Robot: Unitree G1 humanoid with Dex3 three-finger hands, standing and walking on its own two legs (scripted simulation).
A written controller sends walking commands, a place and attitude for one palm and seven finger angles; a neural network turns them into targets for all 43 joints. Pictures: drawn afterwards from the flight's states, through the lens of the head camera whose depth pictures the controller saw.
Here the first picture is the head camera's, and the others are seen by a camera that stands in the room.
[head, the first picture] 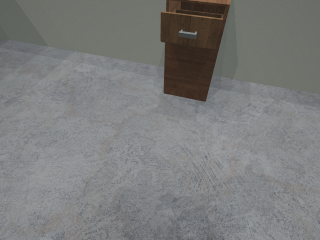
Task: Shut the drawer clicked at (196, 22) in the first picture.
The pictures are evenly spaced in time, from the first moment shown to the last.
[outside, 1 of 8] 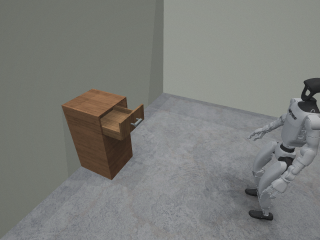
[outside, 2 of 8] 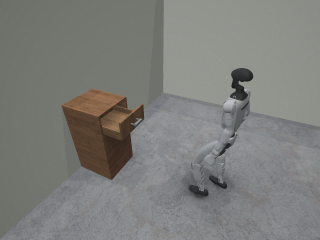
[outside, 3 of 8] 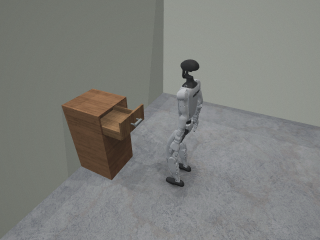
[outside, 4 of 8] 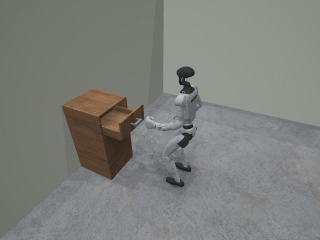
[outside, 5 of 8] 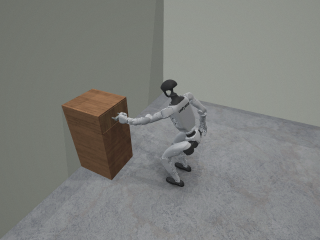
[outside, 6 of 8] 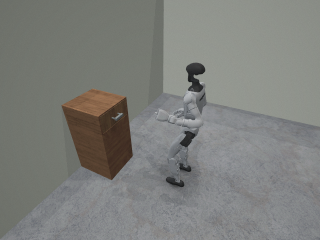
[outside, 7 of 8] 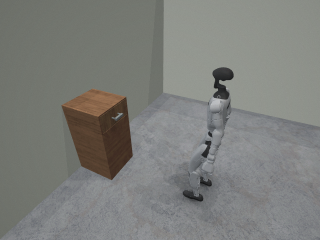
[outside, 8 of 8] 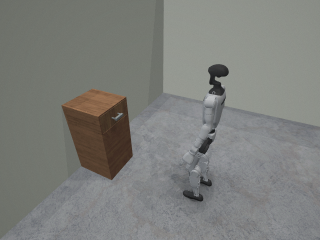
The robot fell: no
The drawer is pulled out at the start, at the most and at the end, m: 0.22 0.22 0.00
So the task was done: yes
